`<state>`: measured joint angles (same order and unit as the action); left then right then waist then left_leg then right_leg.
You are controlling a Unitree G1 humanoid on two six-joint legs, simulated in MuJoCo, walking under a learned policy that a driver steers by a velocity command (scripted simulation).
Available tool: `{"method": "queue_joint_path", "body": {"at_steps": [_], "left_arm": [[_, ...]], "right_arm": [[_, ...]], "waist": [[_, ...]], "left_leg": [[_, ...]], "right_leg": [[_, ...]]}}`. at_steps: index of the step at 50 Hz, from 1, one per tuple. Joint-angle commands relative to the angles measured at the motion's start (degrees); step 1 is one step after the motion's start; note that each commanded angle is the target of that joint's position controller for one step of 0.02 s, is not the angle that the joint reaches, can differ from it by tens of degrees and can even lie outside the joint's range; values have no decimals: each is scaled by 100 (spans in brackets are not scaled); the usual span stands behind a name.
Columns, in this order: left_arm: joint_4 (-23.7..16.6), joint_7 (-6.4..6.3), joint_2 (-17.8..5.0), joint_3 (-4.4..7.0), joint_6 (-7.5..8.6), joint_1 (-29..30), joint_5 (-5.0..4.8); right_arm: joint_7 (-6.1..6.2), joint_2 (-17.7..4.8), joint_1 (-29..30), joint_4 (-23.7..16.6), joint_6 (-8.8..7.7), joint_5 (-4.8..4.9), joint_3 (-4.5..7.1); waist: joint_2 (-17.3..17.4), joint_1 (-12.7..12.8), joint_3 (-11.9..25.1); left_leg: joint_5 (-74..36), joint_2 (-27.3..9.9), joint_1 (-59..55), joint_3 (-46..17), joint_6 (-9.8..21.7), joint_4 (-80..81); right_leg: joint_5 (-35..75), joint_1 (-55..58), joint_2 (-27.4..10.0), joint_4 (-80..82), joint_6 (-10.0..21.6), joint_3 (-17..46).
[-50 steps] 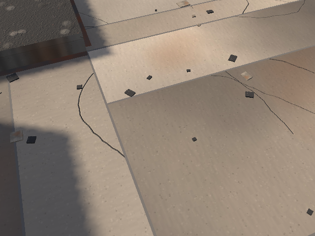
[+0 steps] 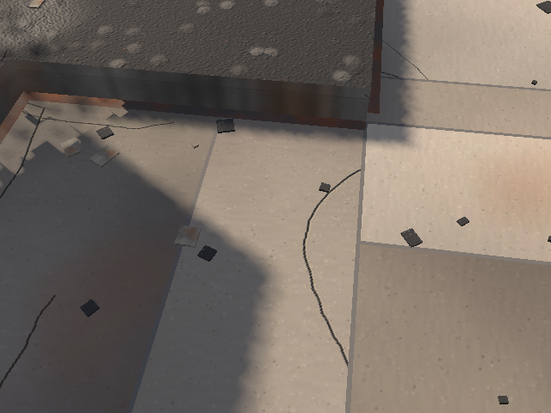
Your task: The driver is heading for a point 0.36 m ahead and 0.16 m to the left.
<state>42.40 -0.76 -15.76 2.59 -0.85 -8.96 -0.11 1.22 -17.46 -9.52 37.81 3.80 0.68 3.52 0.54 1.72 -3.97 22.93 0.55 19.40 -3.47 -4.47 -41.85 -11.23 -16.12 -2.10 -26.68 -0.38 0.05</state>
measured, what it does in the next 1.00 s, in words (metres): walks ahead, turning left: left foot, then right foot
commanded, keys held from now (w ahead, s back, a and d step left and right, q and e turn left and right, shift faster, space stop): no key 0.22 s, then w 0.02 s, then w+q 0.58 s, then no key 0.18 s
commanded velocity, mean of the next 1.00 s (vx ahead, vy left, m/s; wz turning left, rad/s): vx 0.25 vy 0.00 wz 0.33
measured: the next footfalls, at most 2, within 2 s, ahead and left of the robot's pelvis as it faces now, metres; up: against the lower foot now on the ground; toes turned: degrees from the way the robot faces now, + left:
left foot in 0.06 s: +0.03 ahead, +0.13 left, +0.00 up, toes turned -2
right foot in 0.50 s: +0.12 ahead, -0.10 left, +0.00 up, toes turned +7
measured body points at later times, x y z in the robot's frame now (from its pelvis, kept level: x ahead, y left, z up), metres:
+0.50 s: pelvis +0.06 +0.00 +0.00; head +0.07 +0.00 +0.45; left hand +0.17 +0.30 -0.10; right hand +0.14 -0.27 -0.13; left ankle -0.01 +0.13 -0.74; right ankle +0.08 -0.11 -0.74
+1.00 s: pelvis +0.26 +0.06 -0.02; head +0.30 +0.08 +0.42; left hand +0.14 +0.32 -0.16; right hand +0.57 -0.07 -0.09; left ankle +0.35 +0.18 -0.74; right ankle +0.10 -0.11 -0.71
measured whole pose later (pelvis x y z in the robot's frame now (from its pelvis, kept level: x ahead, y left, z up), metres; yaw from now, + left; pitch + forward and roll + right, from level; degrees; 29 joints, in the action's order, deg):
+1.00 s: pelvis +0.26 +0.06 -0.02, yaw +21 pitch +2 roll -1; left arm 51.5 -1.0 -15.9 2.3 2.6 -22.6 -0.3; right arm -2.6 -14.7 -1.9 34.0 -2.8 -0.2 2.7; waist 1.4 3.7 -4.2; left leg 3.6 1.7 29.3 2.0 5.6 -32.3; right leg -30.6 0.8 -3.0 -38.8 -1.5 -10.2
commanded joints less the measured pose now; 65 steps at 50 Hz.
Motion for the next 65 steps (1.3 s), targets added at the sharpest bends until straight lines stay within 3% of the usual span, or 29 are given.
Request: {"method": "queue_joint_path", "body": {"at_steps": [1,2,3,4,5,6,12,15,17,20,24,25,26,27,28,29,32,38,43,46,48,49,50,51,52,53,54,58,65], "left_arm": [[-251,-1,-980,220,40,172,-109],[-122,12,-866,172,75,-114,-117],[-121,56,-616,78,133,-263,47],[-199,74,-268,-21,197,-351,166],[-166,34,-512,16,190,-25,187],[-150,31,-586,40,193,137,165],[222,-42,-638,49,163,-113,111],[167,-77,-663,94,241,153,31],[-1,-29,-687,127,404,435,-52],[-31,145,-730,163,677,374,-142],[388,212,-698,213,768,-580,-80],[525,154,-857,283,733,-1157,-67],[552,66,-1297,370,694,-1787,-3],[557,114,-1643,439,686,-1788,75],[398,103,-1220,317,705,-1262,14],[314,80,-934,251,718,-982,-20],[290,36,-708,177,700,-782,66],[387,9,-814,191,648,-920,87],[553,-29,-939,207,542,-1240,-34],[584,-87,-1179,258,433,-1226,-126],[507,-103,-1206,258,398,-973,-147],[346,-85,-995,172,460,-1003,-25],[295,76,-258,-90,531,-2058,170],[621,152,-873,42,569,-1944,-44],[341,147,-1014,108,529,-1172,-229],[232,78,-840,68,499,-834,-168],[306,-2,-803,86,424,-804,-85],[476,-144,-538,83,125,-1398,19],[248,-204,-565,73,35,-413,17]], "right_arm": [[-62,-397,-383,-171,-96,-29,114],[-62,-513,-355,-176,-101,-68,125],[-17,-839,-416,-232,-96,-128,168],[-17,-949,-14,-248,-90,-215,148],[-56,-536,254,-321,-156,-243,52],[-79,-350,304,-247,-224,-268,-10],[-54,-372,-138,109,-384,-192,-45],[-4,-871,-388,169,-301,-63,102],[20,-900,-683,250,-362,-28,134],[28,-710,-660,251,-490,64,133],[17,-715,-56,61,-417,94,166],[18,-427,-34,29,-435,61,97],[12,92,-35,-94,-467,27,-48],[31,-234,-170,-325,-549,127,47],[13,-553,-446,-159,-599,166,139],[-24,-617,-486,-33,-612,173,178],[-114,-413,-426,104,-626,127,191],[-238,-99,219,-312,-622,98,83],[-456,138,1038,-735,-677,52,-44],[-521,-162,558,-716,-712,-10,95],[-428,-633,-802,-337,-694,-25,335],[-265,-969,-1365,-182,-610,-111,404],[-165,-1318,-979,-314,-600,-255,313],[-182,-911,-1203,-355,-578,-222,262],[-226,-755,-734,-298,-589,-146,193],[-243,-537,-305,-227,-613,-34,134],[-241,-357,-4,-222,-634,-17,70],[-293,-366,475,-31,-753,-203,82],[-142,-396,363,464,-606,-226,39]], "waist": [[-1122,-207,881],[-928,-181,839],[-78,-51,1037],[1077,257,921],[861,26,760],[733,23,618],[487,-110,397],[784,-365,-88],[1013,-519,-315],[821,-399,-112],[524,263,465],[250,493,669],[-1001,665,904],[-1723,490,693],[-1120,255,187],[-956,170,-136],[-736,108,-148],[-484,206,-208],[-301,334,-464],[-678,-148,161],[-567,-967,934],[76,-1143,1512],[1357,-238,2597],[524,-767,3528],[356,-682,2444],[41,-465,1543],[-63,-275,1139],[305,219,943],[489,-146,747]], "left_leg": [[-1147,141,-930,420,266,1804],[-1630,18,-1426,197,453,2247],[-2508,-806,-2015,-763,722,2279],[-2508,-1458,-1281,-1299,1308,2205],[-1595,-1307,-741,-1227,1459,2338],[-1044,-974,-698,-997,1222,2316],[-582,-552,-651,-728,847,2318],[1600,-951,-616,-1752,1417,2914],[1624,-1371,-882,-2601,1820,3166],[756,-1505,-1541,-2764,1965,3002],[-348,-646,-239,-1761,1424,2343],[-87,-327,513,-1466,1160,1666],[620,322,1430,-670,711,-188],[1258,455,2295,-594,625,-1363],[815,-4,2637,-829,646,-2046],[252,-127,2776,-776,667,-2215],[-916,-408,2526,-566,628,-2176],[-1973,-494,2526,-65,392,-1078],[-2331,-325,1845,630,599,404],[-1941,176,804,856,939,667],[-2741,350,-1099,680,1303,1398],[-4487,-440,-2780,-256,1551,1229],[-7002,-2357,-4631,-2648,2783,716],[-6203,-2461,-4253,-3023,3040,1239],[-5627,-2061,-3414,-2113,2691,1559],[-4955,-1695,-2437,-1558,2347,1843],[-4582,-1493,-1633,-1240,2156,2106],[-4183,-1138,113,-413,2081,2693],[-1248,-1051,7,-565,1812,2922]], "right_leg": [[1706,555,-1052,368,1096,930],[1167,193,-924,307,760,851],[230,-289,-558,-311,281,459],[-993,-340,-67,-287,-122,-62],[-868,107,-117,-254,-282,59],[-316,216,-98,-48,-307,65],[116,460,-80,113,-350,13],[-997,-505,279,-699,-280,-371],[-1565,-1293,149,-1415,-82,-5],[-1818,-1786,-81,-1540,188,363],[418,1070,313,254,62,-126],[290,2073,-19,228,81,156],[-958,2804,-1271,933,456,1767],[-2164,2542,-2209,1540,1123,3710],[-2813,2224,-2182,1659,1191,3492],[-2449,2058,-1874,1680,962,2845],[-161,1813,-1302,1705,587,1149],[1563,1594,-1108,1896,778,-190],[2928,1566,-1182,1729,778,-836],[5531,1982,-1265,685,664,-936],[5386,1522,-1031,-1029,413,-1034],[2957,250,-647,-2641,158,-1002],[-2976,-1576,188,-4851,-143,-446],[-2978,-1370,190,-5332,-139,686],[-2542,-1746,-77,-5179,-128,542],[-2099,-1908,-267,-4678,-147,361],[-1798,-1651,-395,-4355,-207,341],[-1074,-280,-397,-3409,-415,228],[-339,-50,-379,-1358,-354,269]]}}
